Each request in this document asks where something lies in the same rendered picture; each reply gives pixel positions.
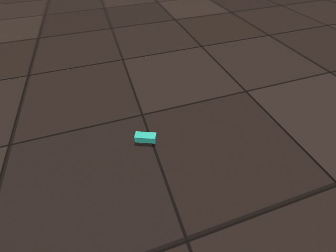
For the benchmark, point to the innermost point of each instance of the carton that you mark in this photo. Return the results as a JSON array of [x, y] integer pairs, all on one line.
[[145, 137]]

